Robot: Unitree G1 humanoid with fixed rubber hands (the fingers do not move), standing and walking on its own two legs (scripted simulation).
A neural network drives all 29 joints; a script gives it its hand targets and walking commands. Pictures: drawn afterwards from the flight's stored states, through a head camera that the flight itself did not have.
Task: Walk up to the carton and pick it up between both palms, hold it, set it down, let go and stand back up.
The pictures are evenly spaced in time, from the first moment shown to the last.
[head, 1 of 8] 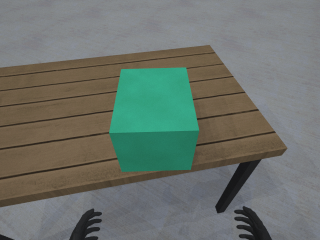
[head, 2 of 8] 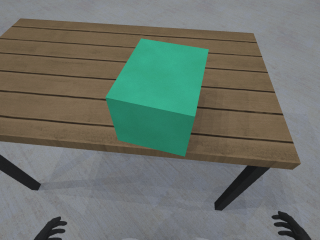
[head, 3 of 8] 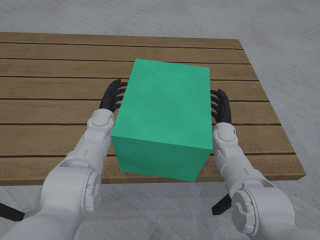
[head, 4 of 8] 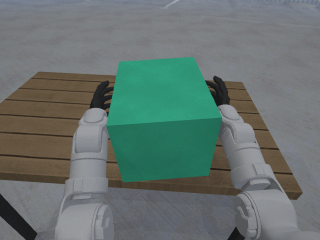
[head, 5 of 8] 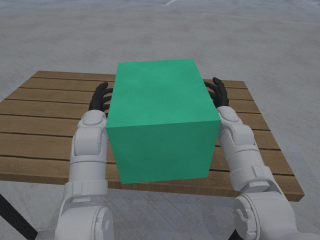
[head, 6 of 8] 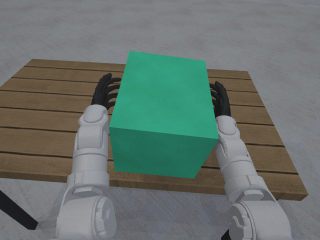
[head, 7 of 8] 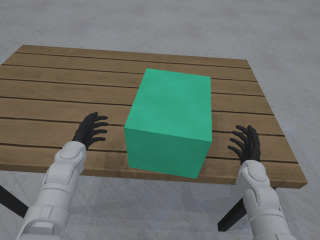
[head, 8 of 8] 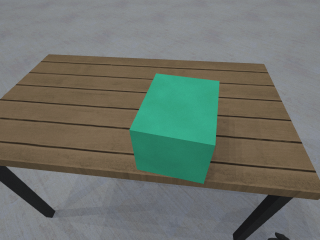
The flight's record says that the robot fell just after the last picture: no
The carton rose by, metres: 0.14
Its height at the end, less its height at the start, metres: +0.00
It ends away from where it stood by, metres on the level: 0.02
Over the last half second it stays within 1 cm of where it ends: yes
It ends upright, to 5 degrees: yes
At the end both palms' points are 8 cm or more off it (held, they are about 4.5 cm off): yes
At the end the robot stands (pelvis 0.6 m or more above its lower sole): yes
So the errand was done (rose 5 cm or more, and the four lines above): yes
